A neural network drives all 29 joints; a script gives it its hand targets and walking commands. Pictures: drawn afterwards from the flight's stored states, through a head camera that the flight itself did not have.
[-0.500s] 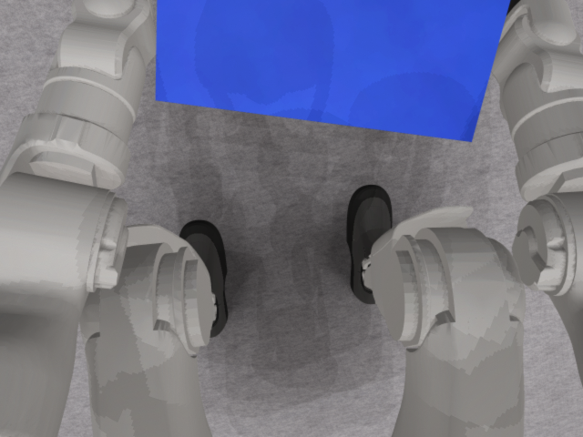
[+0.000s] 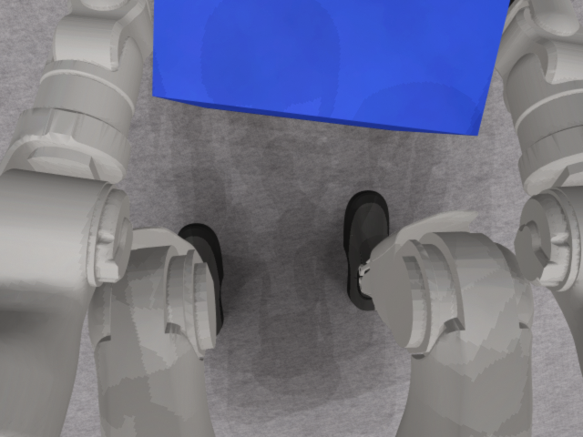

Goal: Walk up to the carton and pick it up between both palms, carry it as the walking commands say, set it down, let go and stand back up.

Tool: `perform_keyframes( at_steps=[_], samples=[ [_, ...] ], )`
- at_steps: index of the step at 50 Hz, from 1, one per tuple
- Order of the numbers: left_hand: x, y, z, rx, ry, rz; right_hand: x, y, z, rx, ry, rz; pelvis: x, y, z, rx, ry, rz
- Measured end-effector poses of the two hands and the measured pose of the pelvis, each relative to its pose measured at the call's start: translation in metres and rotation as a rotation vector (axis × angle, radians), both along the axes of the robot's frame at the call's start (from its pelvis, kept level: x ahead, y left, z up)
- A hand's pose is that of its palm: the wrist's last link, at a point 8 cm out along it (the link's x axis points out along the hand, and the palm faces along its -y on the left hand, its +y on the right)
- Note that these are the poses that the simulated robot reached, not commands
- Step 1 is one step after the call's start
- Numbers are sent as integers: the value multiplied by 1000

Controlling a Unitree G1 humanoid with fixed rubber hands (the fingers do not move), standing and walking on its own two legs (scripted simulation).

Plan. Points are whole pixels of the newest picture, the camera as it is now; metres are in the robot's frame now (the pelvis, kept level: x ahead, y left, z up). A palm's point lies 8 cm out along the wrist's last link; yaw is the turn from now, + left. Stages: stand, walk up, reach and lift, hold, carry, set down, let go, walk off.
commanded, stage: reach and lift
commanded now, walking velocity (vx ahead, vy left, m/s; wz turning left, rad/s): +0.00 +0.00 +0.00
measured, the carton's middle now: (321, 5) +0.53 -0.07 -0.24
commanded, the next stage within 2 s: none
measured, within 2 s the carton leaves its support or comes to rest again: leaves its support in 0.20 s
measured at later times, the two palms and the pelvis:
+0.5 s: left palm out of the picture +0.57 +0.12 -0.13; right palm (526, 1) +0.50 -0.25 -0.16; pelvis +0.00 +0.01 +0.02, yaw +0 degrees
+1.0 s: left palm out of the picture +0.57 +0.10 -0.09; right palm out of the picture +0.50 -0.27 -0.10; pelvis +0.00 +0.00 +0.05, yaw -2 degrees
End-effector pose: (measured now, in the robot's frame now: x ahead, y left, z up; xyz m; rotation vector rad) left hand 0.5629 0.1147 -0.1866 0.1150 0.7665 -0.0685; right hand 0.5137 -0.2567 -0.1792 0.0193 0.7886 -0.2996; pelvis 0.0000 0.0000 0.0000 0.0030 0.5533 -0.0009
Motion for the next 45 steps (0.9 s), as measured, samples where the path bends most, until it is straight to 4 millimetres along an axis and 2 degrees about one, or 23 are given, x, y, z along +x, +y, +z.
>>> perform_keyframes(
  at_steps=[13, 22, 28, 39, 45],
  samples=[
    [2, 3, 4, 11, 4, -16, 0, 4, 5, -2, 9, -9, 3, 6, 5, -7, -6, -5],
    [7, 6, 42, 34, -36, -7, -9, 9, 14, 63, -40, -44, 3, 11, 13, 6, -39, -12],
    [13, 0, 64, 24, -49, -2, -12, 4, 26, 63, -56, -43, -2, 10, 17, 18, -54, -11],
    [12, -19, 69, -13, -39, -4, -5, -17, 55, 12, -44, -30, -3, 1, 32, 36, -43, -45],
    [6, -17, 77, -18, -54, 10, -4, -16, 65, 38, -64, -46, 0, -3, 41, 51, -45, -68]
  ],
)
